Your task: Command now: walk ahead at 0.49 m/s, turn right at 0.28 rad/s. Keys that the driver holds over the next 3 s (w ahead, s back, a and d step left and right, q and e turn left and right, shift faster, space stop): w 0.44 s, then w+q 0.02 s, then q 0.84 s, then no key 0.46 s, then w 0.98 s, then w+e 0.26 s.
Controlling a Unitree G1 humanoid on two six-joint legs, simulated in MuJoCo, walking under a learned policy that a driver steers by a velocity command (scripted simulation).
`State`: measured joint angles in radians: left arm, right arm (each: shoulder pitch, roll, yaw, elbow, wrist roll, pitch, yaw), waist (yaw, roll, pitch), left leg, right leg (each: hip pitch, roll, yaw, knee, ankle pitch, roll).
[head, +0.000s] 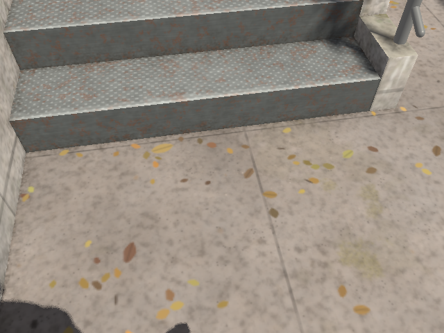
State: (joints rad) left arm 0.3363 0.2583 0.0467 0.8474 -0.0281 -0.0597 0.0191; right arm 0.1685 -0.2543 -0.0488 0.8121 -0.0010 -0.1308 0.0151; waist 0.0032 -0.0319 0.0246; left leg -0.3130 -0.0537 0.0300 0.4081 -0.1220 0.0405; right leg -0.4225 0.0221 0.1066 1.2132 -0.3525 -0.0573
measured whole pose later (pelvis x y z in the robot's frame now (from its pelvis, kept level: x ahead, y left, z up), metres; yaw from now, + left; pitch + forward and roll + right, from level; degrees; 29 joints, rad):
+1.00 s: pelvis +0.42 -0.05 -0.01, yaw +13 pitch +4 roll -1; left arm 0.12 0.28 0.05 0.78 0.01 -0.02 0.03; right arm 0.15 -0.28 -0.07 0.71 0.01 -0.01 0.01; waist -0.02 -0.01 0.04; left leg -0.44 -0.08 -0.03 0.49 -0.10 0.08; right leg -0.50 0.02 0.03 1.19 -0.49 0.04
